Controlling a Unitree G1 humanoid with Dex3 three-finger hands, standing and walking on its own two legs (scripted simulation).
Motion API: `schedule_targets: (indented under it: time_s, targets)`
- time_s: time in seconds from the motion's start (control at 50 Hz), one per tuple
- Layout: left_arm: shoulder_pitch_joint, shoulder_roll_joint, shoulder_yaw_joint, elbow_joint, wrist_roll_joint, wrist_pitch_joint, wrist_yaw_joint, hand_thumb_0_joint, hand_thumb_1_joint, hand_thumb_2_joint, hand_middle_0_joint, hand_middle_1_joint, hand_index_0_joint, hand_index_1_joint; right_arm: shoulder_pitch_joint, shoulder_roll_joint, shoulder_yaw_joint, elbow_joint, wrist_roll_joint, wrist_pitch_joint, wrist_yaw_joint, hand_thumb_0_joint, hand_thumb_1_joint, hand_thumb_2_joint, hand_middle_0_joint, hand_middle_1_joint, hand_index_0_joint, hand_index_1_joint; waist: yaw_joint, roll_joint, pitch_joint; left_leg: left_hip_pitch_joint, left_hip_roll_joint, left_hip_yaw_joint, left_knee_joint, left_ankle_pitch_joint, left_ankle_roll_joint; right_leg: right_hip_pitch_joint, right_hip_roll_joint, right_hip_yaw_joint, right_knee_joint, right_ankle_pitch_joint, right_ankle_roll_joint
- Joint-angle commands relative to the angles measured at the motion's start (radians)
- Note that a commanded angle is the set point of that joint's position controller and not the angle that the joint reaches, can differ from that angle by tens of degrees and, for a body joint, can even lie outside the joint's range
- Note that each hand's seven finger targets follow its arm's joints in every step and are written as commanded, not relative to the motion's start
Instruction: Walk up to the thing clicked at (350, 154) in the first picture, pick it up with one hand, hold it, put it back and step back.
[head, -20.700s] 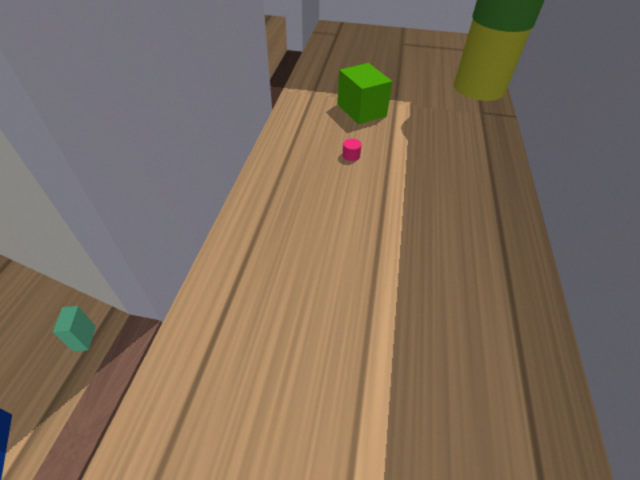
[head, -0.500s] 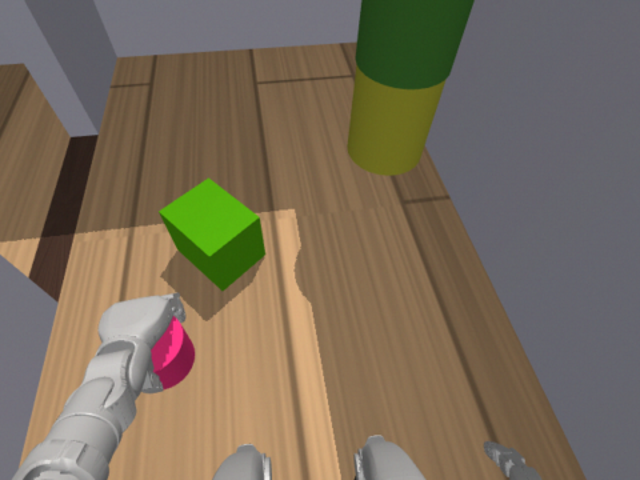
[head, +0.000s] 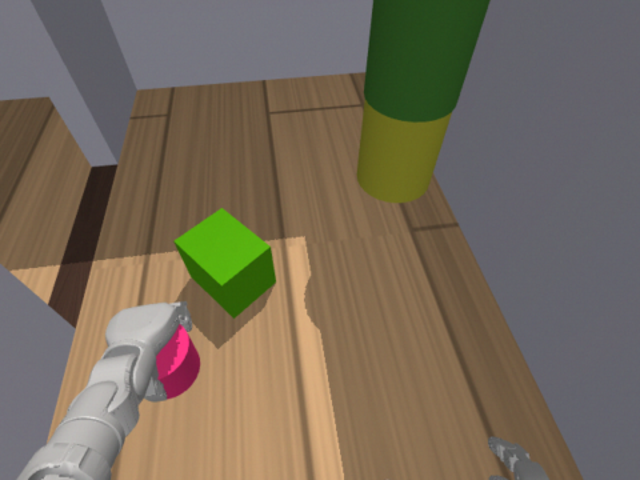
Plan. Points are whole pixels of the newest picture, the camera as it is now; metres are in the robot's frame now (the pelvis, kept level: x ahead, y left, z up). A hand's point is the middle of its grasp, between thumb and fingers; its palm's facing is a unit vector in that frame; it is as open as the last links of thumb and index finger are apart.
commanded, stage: hold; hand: left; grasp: from above
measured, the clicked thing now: (162, 359) +0.31 +0.23 -0.10
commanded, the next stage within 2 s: crouch in 1.64 s
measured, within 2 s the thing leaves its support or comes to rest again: neither
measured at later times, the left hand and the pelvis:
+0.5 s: hand (152, 355) +0.30 +0.22 -0.04, palm faces -0.46 -0.07 -0.88, open 11.5 cm; pelvis +0.00 +0.00 +0.01, yaw +0 degrees
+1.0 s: hand (147, 363) +0.28 +0.21 -0.02, palm faces -0.45 -0.06 -0.89, open 11.5 cm; pelvis -0.01 +0.00 +0.02, yaw +0 degrees
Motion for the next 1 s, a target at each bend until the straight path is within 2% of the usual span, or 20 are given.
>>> schedule_targets:
  time_s: [0.0, 0.02, 0.04, 0.06, 0.16, 0.3, 0.38, 0.42, 0.46, 0.48, 0.5, 0.58, 0.66, 0.72, 0.78, 0.84, 0.9, 0.92, 0.96, 0.98]
  targets:
    - [-0.295, 0.201, 0.09, -0.208, 0.008, -0.005, 0.025, 0.0, 0.471, 1.127, -0.884, -0.947, -0.87, -0.963, 0.001, -0.147, -0.058, -0.114, 0.006, -0.027, -0.011, 0.0, -0.901, -0.898, 0.2, 0.3, 0.2, 0.3, 0.002, -0.005, -0.304, 0.239, -0.036, -0.012, -0.094, 0.353, -0.008, 0.108, 0.059, -0.026, -0.088, 0.299, -0.042]
    - [-0.3, 0.207, 0.089, -0.226, 0.014, -0.007, 0.021, 0.0, 0.468, 1.135, -0.89, -0.938, -0.869, -0.961, -0.006, -0.146, -0.057, -0.12, 0.006, -0.023, -0.01, 0.0, -0.902, -0.899, 0.2, 0.3, 0.2, 0.3, 0.012, 0.003, -0.308, 0.24, -0.039, -0.01, -0.094, 0.375, -0.007, 0.119, 0.058, -0.025, -0.088, 0.319, -0.042]
    - [-0.302, 0.221, 0.1, -0.226, 0.014, -0.01, 0.017, 0.0, 0.465, 1.13, -0.885, -0.944, -0.867, -0.964, -0.005, -0.153, -0.061, -0.125, 0.006, -0.02, -0.009, 0.0, -0.903, -0.899, 0.2, 0.3, 0.2, 0.3, 0.009, 0.008, -0.31, 0.249, -0.039, -0.007, -0.093, 0.386, -0.008, 0.124, 0.058, -0.028, -0.091, 0.325, -0.043]
    - [-0.291, 0.206, 0.089, -0.232, 0.018, -0.008, 0.01, 0.0, 0.455, 1.14, -0.88, -0.947, -0.859, -0.969, -0.001, -0.147, -0.059, -0.125, 0.006, -0.017, -0.008, 0.0, -0.902, -0.898, 0.2, 0.3, 0.2, 0.3, 0.009, 0.0, -0.304, 0.251, -0.037, -0.006, -0.092, 0.409, -0.004, 0.122, 0.06, -0.027, -0.091, 0.345, -0.042]
    - [-0.32, 0.22, 0.103, -0.27, 0.017, -0.011, 0.006, 0.0, 0.455, 1.119, -0.862, -0.958, -0.852, -0.97, -0.017, -0.149, -0.059, -0.144, 0.008, -0.004, -0.005, 0.0, -0.903, -0.899, 0.2, 0.3, 0.2, 0.3, 0.011, 0.004, -0.27, 0.237, -0.046, 0.003, -0.122, 0.333, -0.002, 0.144, 0.054, -0.02, -0.123, 0.301, -0.04]
    - [-0.3, 0.221, 0.106, -0.293, 0.028, -0.003, -0.013, 0.0, 0.481, 1.158, -0.901, -0.959, -0.879, -0.983, -0.027, -0.148, -0.059, -0.156, 0.009, 0.009, -0.003, 0.0, -0.905, -0.901, 0.2, 0.3, 0.2, 0.3, 0.02, -0.001, -0.281, 0.274, -0.041, 0.002, -0.141, 0.373, 0.001, 0.166, 0.056, -0.022, -0.135, 0.333, -0.041]
    - [-0.3, 0.213, 0.1, -0.297, 0.018, -0.001, -0.026, 0.0, 0.48, 1.183, -0.9, -0.976, -0.877, -1.001, -0.041, -0.148, -0.057, -0.167, 0.012, 0.013, -0.003, 0.0, -0.905, -0.901, 0.2, 0.299, 0.2, 0.299, 0.017, -0.017, -0.244, 0.272, -0.041, 0.004, -0.165, 0.317, 0.006, 0.168, 0.054, -0.021, -0.163, 0.286, -0.038]
    - [-0.294, 0.219, 0.102, -0.319, 0.016, -0.003, -0.035, 0.0, 0.495, 1.153, -0.885, -0.996, -0.879, -1.004, -0.048, -0.147, -0.055, -0.173, 0.016, 0.014, -0.004, 0.0, -0.905, -0.901, 0.2, 0.3, 0.2, 0.3, 0.027, -0.014, -0.247, 0.269, -0.042, 0.005, -0.174, 0.307, 0.006, 0.182, 0.053, -0.02, -0.166, 0.275, -0.039]
    - [-0.281, 0.207, 0.096, -0.318, 0.015, -0.001, -0.045, 0.0, 0.476, 1.175, -0.886, -0.993, -0.871, -1.009, -0.05, -0.145, -0.054, -0.176, 0.015, 0.017, -0.003, 0.0, -0.905, -0.901, 0.2, 0.3, 0.2, 0.3, 0.019, -0.014, -0.251, 0.283, -0.041, 0.006, -0.179, 0.317, 0.008, 0.184, 0.053, -0.021, -0.169, 0.283, -0.04]
    - [-0.304, 0.221, 0.104, -0.338, 0.015, -0.002, -0.046, 0.0, 0.497, 1.179, -0.893, -1.002, -0.881, -1.015, -0.055, -0.143, -0.052, -0.177, 0.016, 0.018, -0.004, 0.0, -0.905, -0.901, 0.2, 0.3, 0.2, 0.3, 0.034, -0.006, -0.252, 0.278, -0.039, 0.002, -0.184, 0.313, 0.007, 0.192, 0.055, -0.023, -0.171, 0.275, -0.04]
    - [-0.298, 0.215, 0.097, -0.329, 0.017, -0.003, -0.049, 0.0, 0.5, 1.186, -0.899, -1.01, -0.887, -1.025, -0.06, -0.145, -0.052, -0.18, 0.016, 0.018, -0.005, 0.0, -0.906, -0.902, 0.2, 0.299, 0.2, 0.299, 0.022, -0.005, -0.244, 0.284, -0.041, 0.006, -0.187, 0.301, 0.008, 0.181, 0.053, -0.02, -0.177, 0.268, -0.04]
    - [-0.311, 0.219, 0.101, -0.359, 0.012, -0.007, -0.06, 0.0, 0.492, 1.154, -0.875, -1.016, -0.874, -1.018, -0.069, -0.138, -0.043, -0.186, 0.02, 0.02, -0.007, 0.0, -0.905, -0.901, 0.2, 0.3, 0.2, 0.3, 0.029, -0.003, -0.236, 0.289, -0.04, 0.006, -0.206, 0.275, 0.009, 0.184, 0.053, -0.019, -0.191, 0.241, -0.042]
    - [-0.298, 0.217, 0.101, -0.345, 0.009, -0.011, -0.061, 0.0, 0.482, 1.17, -0.882, -1.002, -0.873, -1.014, -0.089, -0.141, -0.041, -0.194, 0.021, 0.016, -0.009, 0.0, -0.905, -0.902, 0.2, 0.3, 0.2, 0.3, 0.029, 0.011, -0.198, 0.293, -0.036, 0.003, -0.23, 0.209, 0.004, 0.165, 0.055, -0.022, -0.209, 0.171, -0.046]
    - [-0.3, 0.222, 0.102, -0.358, 0.012, -0.011, -0.063, 0.0, 0.468, 1.139, -0.864, -0.99, -0.86, -0.996, -0.093, -0.14, -0.04, -0.191, 0.021, 0.014, -0.011, 0.0, -0.904, -0.901, 0.2, 0.3, 0.2, 0.3, 0.035, -0.005, -0.212, 0.303, -0.036, -0.001, -0.229, 0.238, 0.005, 0.186, 0.054, -0.024, -0.212, 0.196, -0.044]
    - [-0.315, 0.221, 0.105, -0.383, 0.009, -0.01, -0.063, 0.0, 0.455, 1.173, -0.872, -1.001, -0.859, -1.016, -0.095, -0.133, -0.035, -0.19, 0.021, 0.014, -0.012, 0.0, -0.907, -0.903, 0.2, 0.3, 0.2, 0.3, 0.037, 0.003, -0.234, 0.315, -0.04, 0.005, -0.229, 0.258, 0.007, 0.2, 0.051, -0.018, -0.213, 0.216, -0.042]
    - [-0.298, 0.221, 0.104, -0.364, 0.011, -0.004, -0.066, 0.0, 0.503, 1.148, -0.882, -1.017, -0.884, -1.016, -0.099, -0.138, -0.037, -0.189, 0.023, 0.014, -0.015, 0.0, -0.906, -0.902, 0.2, 0.3, 0.2, 0.3, 0.034, -0.002, -0.22, 0.325, -0.035, 0.005, -0.238, 0.258, 0.005, 0.191, 0.052, -0.021, -0.217, 0.216, -0.044]
    - [-0.312, 0.213, 0.092, -0.375, 0.008, -0.002, -0.073, 0.0, 0.496, 1.184, -0.902, -1.005, -0.89, -1.02, -0.106, -0.135, -0.032, -0.192, 0.023, 0.013, -0.015, 0.0, -0.906, -0.903, 0.2, 0.3, 0.2, 0.3, 0.034, -0.007, -0.199, 0.314, -0.034, 0.001, -0.25, 0.233, 0.008, 0.198, 0.051, -0.023, -0.228, 0.196, -0.043]
    - [-0.3, 0.213, 0.092, -0.383, 0.004, 0.0, -0.076, 0.0, 0.507, 1.174, -0.908, -1.001, -0.897, -1.013, -0.116, -0.132, -0.032, -0.197, 0.025, 0.013, -0.016, 0.0, -0.907, -0.903, 0.2, 0.3, 0.2, 0.3, 0.044, -0.009, -0.203, 0.319, -0.039, 0.005, -0.251, 0.234, 0.009, 0.203, 0.049, -0.02, -0.233, 0.194, -0.043]
    - [-0.295, 0.226, 0.106, -0.382, -0.003, 0.001, -0.087, 0.0, 0.497, 1.167, -0.89, -1.012, -0.886, -1.019, -0.12, -0.134, -0.03, -0.198, 0.027, 0.015, -0.016, 0.0, -0.906, -0.903, 0.2, 0.3, 0.2, 0.3, 0.044, -0.006, -0.195, 0.316, -0.039, 0.008, -0.257, 0.219, 0.009, 0.201, 0.048, -0.017, -0.24, 0.179, -0.042]
    - [-0.293, 0.219, 0.097, -0.38, -0.003, 0.001, -0.093, 0.0, 0.487, 1.154, -0.89, -1.002, -0.884, -1.01, -0.124, -0.13, -0.027, -0.202, 0.026, 0.013, -0.017, 0.0, -0.907, -0.903, 0.2, 0.3, 0.2, 0.3, 0.043, -0.018, -0.175, 0.305, -0.041, 0.007, -0.26, 0.21, 0.011, 0.204, 0.047, -0.017, -0.247, 0.169, -0.041]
